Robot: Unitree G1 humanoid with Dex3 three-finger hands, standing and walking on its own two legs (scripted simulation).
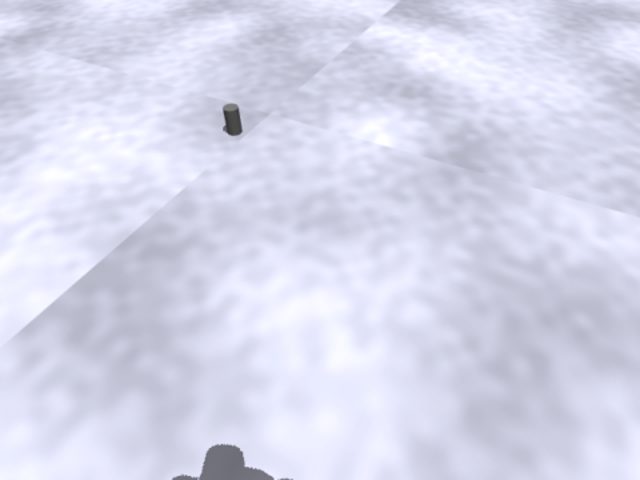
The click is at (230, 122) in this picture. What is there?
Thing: squat round
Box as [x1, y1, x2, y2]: [223, 104, 241, 135]
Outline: 226,104 223,106 223,111 227,132 231,135 238,134 241,132 241,126 237,105
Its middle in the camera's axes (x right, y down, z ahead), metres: -0.47 -0.65 +2.22
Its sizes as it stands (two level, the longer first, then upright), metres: 0.085 0.085 0.153
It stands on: the floor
